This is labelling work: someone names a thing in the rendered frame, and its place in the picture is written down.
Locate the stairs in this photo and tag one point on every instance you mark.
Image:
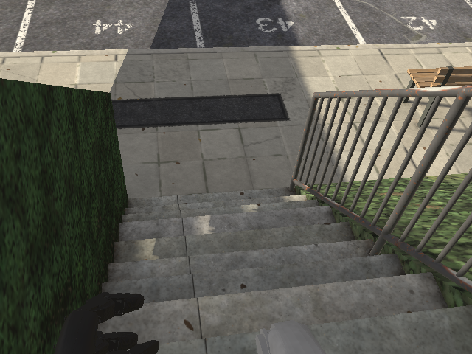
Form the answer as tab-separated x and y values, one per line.
215	268

